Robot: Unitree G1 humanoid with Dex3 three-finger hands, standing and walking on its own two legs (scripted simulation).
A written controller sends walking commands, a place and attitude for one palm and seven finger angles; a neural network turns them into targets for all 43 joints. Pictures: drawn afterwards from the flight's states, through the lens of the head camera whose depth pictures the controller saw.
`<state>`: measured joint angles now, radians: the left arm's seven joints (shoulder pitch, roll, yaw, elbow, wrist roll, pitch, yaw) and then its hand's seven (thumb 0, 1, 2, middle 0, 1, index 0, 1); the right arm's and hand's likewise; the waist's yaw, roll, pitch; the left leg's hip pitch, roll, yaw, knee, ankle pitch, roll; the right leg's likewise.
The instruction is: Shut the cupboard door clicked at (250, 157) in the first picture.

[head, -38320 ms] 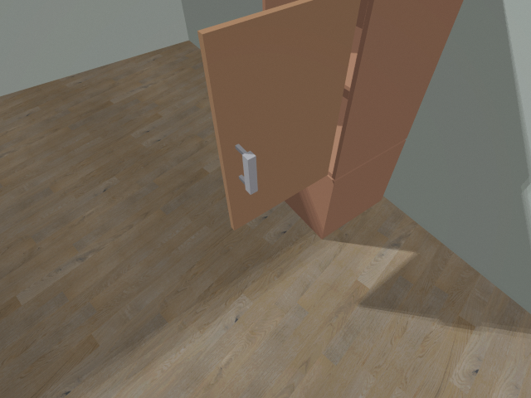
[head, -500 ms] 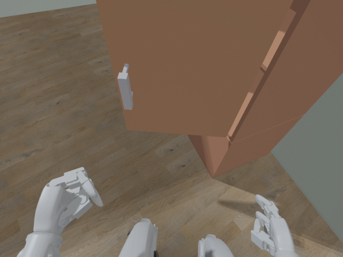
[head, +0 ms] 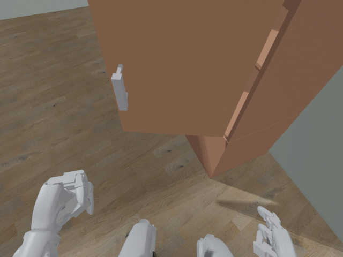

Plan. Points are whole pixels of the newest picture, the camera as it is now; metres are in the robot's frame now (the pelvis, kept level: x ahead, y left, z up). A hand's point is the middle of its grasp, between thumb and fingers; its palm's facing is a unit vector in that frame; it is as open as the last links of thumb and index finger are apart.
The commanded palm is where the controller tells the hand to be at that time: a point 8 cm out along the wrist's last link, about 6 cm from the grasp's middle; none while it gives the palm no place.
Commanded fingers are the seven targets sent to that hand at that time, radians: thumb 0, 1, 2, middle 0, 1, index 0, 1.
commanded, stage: raise the hand and make a fist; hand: left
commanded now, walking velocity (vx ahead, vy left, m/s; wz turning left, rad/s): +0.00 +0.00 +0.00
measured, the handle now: (121, 88) +0.54 +0.19 +0.04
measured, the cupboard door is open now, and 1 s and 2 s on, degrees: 63 63 63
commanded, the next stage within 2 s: bring the fist close to the handle in 0.24 s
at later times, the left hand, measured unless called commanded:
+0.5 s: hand (98, 194) +0.24 +0.17 +0.05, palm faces +0.01 -1.00 -0.04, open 3.1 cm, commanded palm +0.23 +0.22 +0.05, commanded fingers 0.00 0.90 0.90 -1.30 -1.50 -1.30 -1.50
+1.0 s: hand (117, 142) +0.36 +0.16 +0.05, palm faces +0.00 -1.00 -0.02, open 3.1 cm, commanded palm +0.34 +0.21 +0.05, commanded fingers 0.00 0.90 0.90 -1.30 -1.50 -1.30 -1.50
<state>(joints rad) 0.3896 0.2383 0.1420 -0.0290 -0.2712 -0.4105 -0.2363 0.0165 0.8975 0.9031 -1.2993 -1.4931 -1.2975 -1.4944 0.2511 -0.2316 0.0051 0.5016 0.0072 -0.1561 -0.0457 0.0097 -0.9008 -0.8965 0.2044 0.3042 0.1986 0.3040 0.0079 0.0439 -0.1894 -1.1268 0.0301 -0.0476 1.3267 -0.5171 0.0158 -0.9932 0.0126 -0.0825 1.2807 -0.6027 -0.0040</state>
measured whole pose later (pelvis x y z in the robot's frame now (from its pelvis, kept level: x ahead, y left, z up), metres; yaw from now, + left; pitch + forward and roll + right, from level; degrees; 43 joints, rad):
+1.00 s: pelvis +0.01 -0.01 +0.01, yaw +0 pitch +20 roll -3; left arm -0.18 0.23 0.16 0.45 -0.20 -0.41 -0.16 0.02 0.90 0.90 -1.30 -1.50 -1.30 -1.50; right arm 0.25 -0.25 0.00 0.59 0.00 -0.09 -0.04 0.01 -0.90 -0.90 0.20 0.30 0.20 0.30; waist -0.03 0.04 -0.18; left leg -1.13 0.03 -0.03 1.28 -0.50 0.01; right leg -1.01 0.01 -0.06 1.26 -0.59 -0.01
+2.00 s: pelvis +0.01 -0.01 +0.01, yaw -1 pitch +22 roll -2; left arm -0.61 0.29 0.27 0.96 -0.11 -0.54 -0.14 0.02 0.90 0.90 -1.30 -1.49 -1.30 -1.50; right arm 0.26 -0.24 -0.01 0.63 -0.01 0.01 -0.01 0.00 -0.90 -0.90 0.20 0.30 0.20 0.30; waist -0.08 0.03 -0.18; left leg -1.17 0.04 -0.01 1.27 -0.49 0.01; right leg -1.07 0.02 -0.04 1.26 -0.58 -0.01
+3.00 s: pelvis -0.01 +0.01 -0.03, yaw -4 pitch +31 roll -6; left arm -1.17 0.59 0.32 1.27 -0.02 -0.34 -0.35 0.02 0.90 0.90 -1.30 -1.49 -1.30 -1.50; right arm 0.37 -0.26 0.05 0.66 -0.02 -0.01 0.01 0.00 -0.90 -0.90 0.20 0.30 0.20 0.30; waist -0.24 0.07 -0.15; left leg -1.45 0.06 -0.04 1.42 -0.51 0.03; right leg -1.32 0.05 -0.07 1.36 -0.58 0.01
